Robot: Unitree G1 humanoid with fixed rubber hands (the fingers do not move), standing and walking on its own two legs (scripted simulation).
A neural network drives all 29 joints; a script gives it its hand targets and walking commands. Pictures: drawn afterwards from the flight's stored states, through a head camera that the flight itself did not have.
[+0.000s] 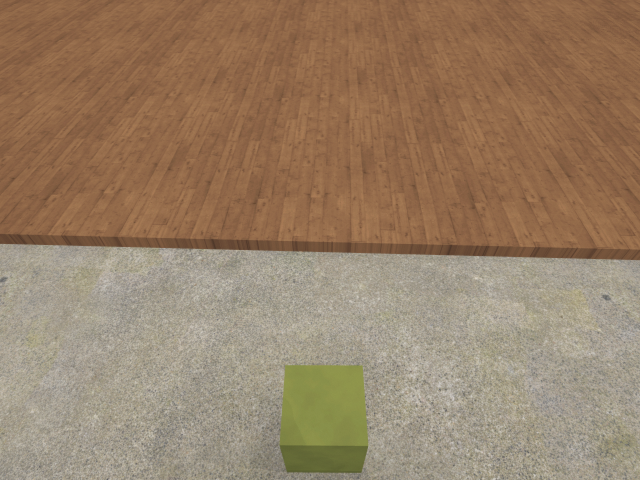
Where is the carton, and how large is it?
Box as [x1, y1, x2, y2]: [280, 365, 367, 472]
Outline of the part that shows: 285,365 280,431 280,448 287,471 361,472 367,449 367,432 362,365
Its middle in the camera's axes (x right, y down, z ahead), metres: +0.02 +0.50 +1.08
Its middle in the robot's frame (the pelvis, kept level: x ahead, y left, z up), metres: +0.43 +0.02 -0.65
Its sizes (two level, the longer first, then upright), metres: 0.210 0.200 0.250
